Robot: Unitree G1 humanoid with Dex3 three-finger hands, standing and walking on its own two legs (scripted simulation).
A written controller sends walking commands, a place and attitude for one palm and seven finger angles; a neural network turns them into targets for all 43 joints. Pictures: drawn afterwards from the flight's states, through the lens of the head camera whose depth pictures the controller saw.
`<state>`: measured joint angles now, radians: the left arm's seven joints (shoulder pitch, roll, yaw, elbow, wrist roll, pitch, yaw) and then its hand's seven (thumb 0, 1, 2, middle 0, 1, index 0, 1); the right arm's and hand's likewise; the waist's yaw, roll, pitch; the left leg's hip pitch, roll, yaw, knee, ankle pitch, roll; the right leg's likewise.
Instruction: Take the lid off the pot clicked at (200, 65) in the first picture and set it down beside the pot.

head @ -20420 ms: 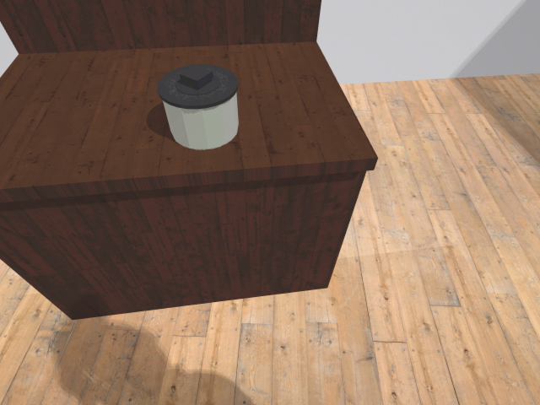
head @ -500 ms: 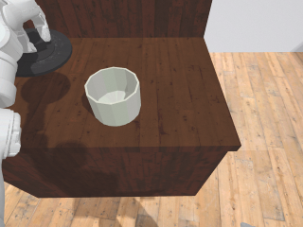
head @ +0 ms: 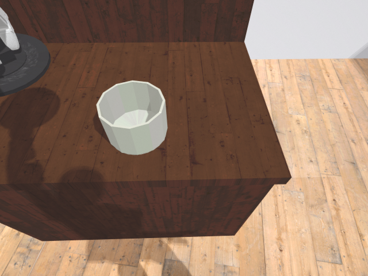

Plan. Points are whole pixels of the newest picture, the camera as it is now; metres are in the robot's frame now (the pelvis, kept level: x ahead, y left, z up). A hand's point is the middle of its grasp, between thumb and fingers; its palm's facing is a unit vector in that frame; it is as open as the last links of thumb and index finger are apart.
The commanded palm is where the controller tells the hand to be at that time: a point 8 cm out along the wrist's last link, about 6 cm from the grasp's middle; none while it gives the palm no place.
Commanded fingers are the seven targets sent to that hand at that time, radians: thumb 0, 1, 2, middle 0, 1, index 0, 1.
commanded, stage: move the lid sideways beside the pot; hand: left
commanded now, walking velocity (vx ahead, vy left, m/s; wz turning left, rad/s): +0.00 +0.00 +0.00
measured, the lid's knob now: out of the picture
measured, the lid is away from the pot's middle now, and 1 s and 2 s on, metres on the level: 0.23 0.24 0.22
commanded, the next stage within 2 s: lower the lid onto the table in 0.20 s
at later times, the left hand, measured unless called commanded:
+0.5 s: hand out of the picture +0.45 +0.34 +0.24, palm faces -0.28 -0.14 -0.95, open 7.3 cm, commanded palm +0.47 +0.34 +0.32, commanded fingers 0.00 0.52 1.09 -0.69 -0.97 -0.78 -1.02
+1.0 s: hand out of the picture +0.46 +0.35 +0.20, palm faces -0.33 -0.15 -0.93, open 7.3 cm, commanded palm +0.48 +0.34 +0.28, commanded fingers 0.00 0.52 1.09 -0.69 -0.97 -0.78 -1.02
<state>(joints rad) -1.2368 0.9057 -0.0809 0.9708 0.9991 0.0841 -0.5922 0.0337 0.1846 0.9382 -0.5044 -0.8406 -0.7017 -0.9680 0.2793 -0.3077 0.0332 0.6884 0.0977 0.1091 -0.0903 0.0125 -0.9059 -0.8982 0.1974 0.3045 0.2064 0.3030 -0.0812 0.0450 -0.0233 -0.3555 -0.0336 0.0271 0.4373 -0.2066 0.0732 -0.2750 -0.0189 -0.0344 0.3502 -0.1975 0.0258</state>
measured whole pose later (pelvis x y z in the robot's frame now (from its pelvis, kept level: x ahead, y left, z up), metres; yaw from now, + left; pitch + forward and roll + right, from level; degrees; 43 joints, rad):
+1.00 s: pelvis +0.01 +0.01 +0.00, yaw +0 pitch +9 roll -2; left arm -1.21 0.91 -0.07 1.07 1.00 0.08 -0.57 0.03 0.19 0.94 -0.50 -0.84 -0.70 -0.97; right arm 0.32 -0.31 0.03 0.69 0.10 0.09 -0.09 0.01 -0.91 -0.90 0.20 0.30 0.21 0.30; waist -0.11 0.04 -0.01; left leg -0.40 -0.03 0.03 0.48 -0.23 0.08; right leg -0.31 -0.02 -0.03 0.37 -0.21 0.03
